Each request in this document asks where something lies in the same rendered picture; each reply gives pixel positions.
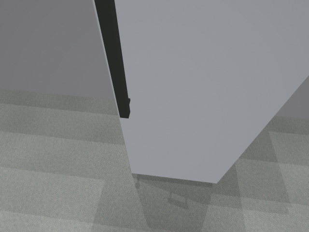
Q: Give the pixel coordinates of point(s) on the fridge door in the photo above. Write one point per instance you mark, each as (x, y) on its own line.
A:
(204, 77)

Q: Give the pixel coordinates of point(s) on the handle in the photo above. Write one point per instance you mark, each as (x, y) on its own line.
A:
(110, 33)

